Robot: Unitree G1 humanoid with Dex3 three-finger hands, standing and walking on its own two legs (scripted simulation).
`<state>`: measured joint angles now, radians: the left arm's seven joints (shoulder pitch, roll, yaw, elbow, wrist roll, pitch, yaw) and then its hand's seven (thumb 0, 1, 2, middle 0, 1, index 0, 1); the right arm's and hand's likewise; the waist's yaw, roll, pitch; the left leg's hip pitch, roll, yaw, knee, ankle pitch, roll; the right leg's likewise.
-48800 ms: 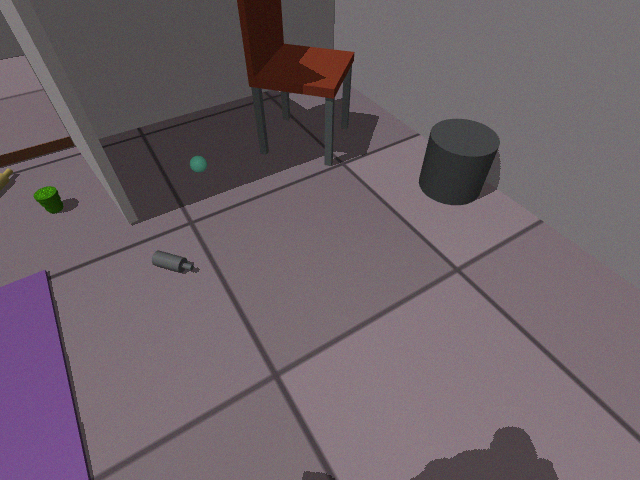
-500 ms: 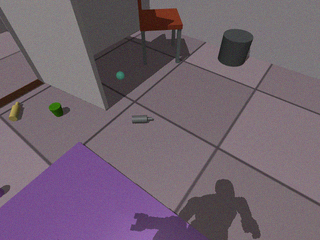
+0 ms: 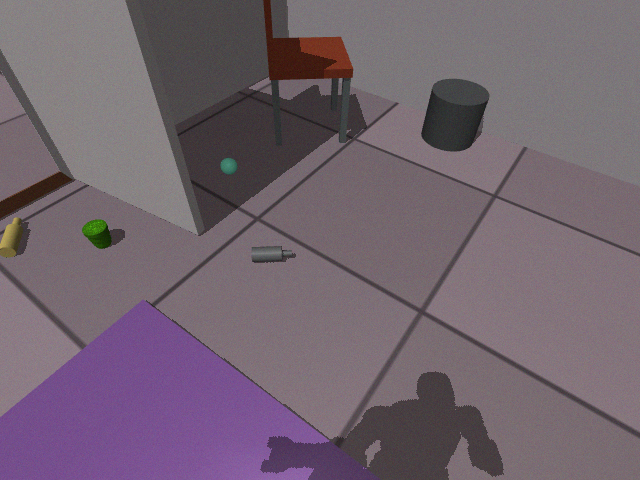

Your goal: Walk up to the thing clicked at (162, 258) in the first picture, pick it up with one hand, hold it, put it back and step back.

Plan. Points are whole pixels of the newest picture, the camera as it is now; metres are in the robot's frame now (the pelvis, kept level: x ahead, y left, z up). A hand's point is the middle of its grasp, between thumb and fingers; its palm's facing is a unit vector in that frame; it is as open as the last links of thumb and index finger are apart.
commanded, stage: step back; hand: left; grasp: from above
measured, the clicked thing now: (272, 253) +1.09 +0.21 -0.75
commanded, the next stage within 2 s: stand in 0.30 s
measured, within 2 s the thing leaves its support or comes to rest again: neither
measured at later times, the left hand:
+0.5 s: hand out of the picture +0.12 +0.25 -0.14, palm faces +0.00 -0.94 -0.34, open 7.4 cm
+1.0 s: hand out of the picture +0.05 +0.26 -0.14, palm faces -0.02 -0.94 -0.35, open 7.4 cm
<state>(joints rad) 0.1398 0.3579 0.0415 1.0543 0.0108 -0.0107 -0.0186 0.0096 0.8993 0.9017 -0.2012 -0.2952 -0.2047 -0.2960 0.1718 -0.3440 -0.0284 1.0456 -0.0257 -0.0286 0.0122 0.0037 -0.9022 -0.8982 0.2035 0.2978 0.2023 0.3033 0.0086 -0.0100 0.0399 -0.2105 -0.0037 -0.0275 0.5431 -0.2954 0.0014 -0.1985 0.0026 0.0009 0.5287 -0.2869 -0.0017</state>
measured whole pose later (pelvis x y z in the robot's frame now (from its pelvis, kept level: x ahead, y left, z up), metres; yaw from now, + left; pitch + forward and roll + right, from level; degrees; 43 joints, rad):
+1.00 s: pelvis -0.01 +0.00 +0.01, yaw +0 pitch -2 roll +0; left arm 0.12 0.35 0.00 1.16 0.01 -0.01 -0.01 0.01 0.90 0.90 -0.20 -0.30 -0.20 -0.30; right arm 0.12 -0.35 0.00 1.16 -0.01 -0.02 0.01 0.00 -0.90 -0.90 0.20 0.30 0.20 0.30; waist -0.01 0.01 0.05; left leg -0.12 -0.01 -0.03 0.31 -0.15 0.00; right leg -0.12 -0.01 0.00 0.32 -0.18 0.03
